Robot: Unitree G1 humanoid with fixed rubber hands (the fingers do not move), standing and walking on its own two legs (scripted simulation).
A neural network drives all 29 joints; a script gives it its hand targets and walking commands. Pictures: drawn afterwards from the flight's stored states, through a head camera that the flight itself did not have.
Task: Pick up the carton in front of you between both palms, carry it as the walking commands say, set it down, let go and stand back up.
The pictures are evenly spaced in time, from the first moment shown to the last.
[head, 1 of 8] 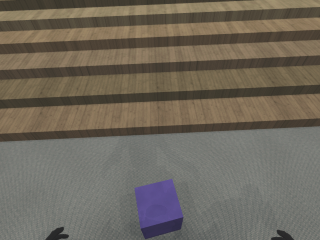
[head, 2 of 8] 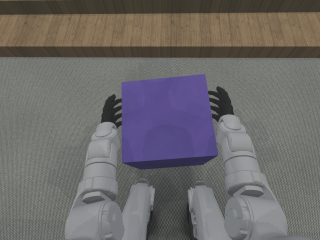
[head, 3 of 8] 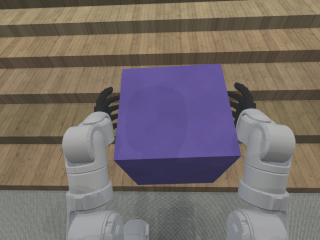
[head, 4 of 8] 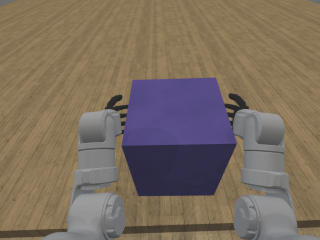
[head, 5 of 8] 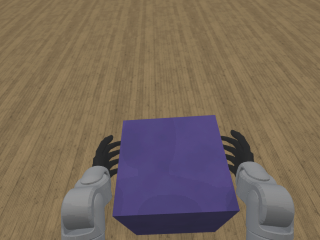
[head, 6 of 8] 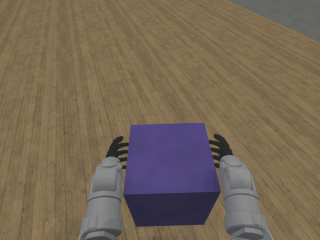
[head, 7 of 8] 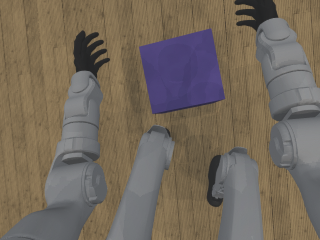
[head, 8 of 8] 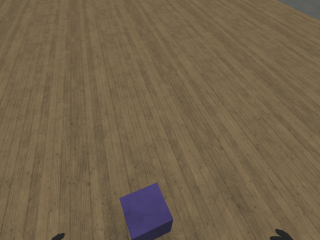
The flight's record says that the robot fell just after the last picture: no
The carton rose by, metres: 1.56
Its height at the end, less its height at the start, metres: +0.82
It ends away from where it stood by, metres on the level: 4.93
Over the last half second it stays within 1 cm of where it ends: yes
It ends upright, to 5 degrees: yes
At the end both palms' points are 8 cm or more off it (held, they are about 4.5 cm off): yes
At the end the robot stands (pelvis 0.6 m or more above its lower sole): yes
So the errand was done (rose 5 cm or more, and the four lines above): yes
